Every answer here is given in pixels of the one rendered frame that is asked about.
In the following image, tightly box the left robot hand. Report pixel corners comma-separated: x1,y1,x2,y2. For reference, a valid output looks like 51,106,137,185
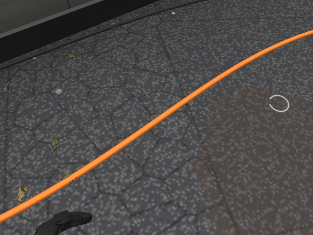
34,210,92,235

